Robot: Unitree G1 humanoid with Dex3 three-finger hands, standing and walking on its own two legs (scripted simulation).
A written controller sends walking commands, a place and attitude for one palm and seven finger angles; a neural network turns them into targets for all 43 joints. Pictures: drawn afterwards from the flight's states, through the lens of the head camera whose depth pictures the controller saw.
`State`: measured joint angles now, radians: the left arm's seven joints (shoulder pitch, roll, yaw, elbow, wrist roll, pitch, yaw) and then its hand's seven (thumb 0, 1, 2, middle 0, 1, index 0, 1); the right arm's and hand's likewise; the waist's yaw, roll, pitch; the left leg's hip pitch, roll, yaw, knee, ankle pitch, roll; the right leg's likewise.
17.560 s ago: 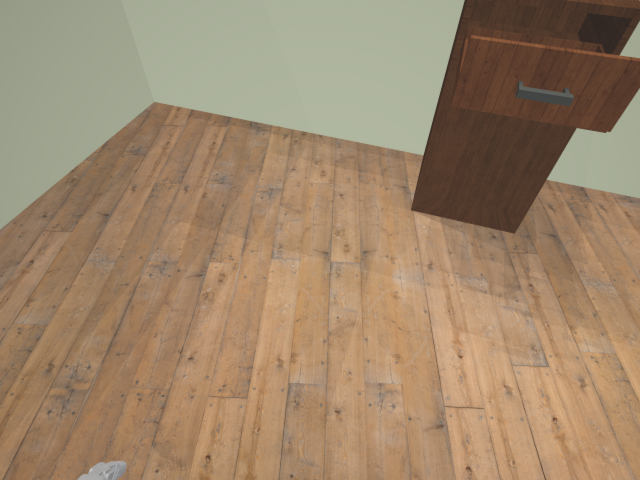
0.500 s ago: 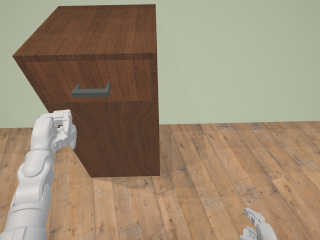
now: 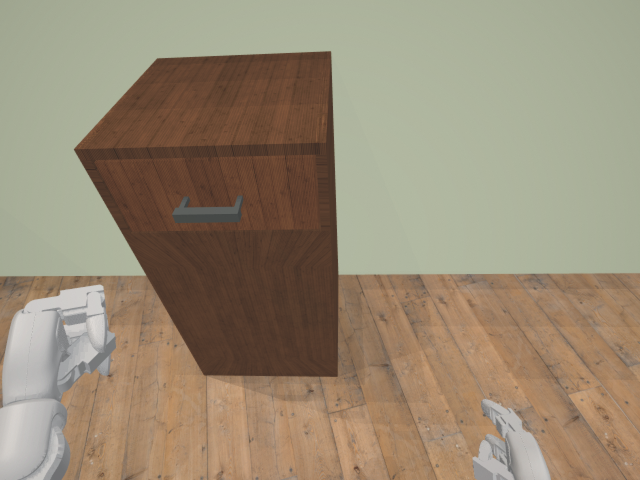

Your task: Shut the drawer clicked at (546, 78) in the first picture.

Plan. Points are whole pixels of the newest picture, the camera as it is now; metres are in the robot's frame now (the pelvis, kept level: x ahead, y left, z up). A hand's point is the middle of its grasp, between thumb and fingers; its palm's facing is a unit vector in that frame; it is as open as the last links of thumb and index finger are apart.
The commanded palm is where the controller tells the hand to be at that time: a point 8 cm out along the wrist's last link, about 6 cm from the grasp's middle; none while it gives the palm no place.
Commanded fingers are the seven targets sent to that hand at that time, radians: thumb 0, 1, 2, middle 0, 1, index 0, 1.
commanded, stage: draw the hand back to the body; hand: left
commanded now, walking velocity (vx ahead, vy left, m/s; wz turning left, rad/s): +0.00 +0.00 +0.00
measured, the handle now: (210, 207) +0.58 +0.28 +0.00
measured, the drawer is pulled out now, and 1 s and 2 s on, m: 0.00 0.00 0.00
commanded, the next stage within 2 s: step back with the hand held close in 0.30 s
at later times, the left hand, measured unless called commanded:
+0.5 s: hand (71, 355) +0.18 +0.25 +0.17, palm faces +0.40 -0.82 -0.40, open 3.3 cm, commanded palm +0.12 +0.29 +0.17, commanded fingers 0.00 0.90 0.90 -1.40 -1.60 -1.40 -1.60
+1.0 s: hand (7, 419) +0.12 +0.28 +0.16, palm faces +0.31 -0.80 -0.51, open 3.3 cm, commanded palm +0.06 +0.32 +0.17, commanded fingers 0.00 0.90 0.90 -1.40 -1.60 -1.40 -1.60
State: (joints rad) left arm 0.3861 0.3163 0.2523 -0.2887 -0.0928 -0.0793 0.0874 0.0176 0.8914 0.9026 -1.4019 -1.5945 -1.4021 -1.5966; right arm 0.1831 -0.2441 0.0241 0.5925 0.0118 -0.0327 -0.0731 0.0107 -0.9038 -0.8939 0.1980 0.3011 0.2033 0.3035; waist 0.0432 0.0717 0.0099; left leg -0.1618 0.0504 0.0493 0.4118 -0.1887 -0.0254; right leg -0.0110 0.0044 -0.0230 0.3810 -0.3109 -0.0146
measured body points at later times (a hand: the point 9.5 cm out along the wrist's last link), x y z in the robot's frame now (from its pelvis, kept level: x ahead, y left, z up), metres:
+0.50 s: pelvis +0.00 +0.00 +0.00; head -0.02 -0.02 +0.45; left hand +0.15 +0.29 +0.19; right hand +0.20 -0.21 -0.08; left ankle +0.02 +0.14 -0.74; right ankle -0.06 -0.11 -0.74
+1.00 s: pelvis -0.07 +0.04 -0.01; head -0.04 +0.04 +0.44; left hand +0.10 +0.32 +0.18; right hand +0.10 -0.20 -0.09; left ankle +0.02 +0.14 -0.74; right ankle -0.06 -0.11 -0.74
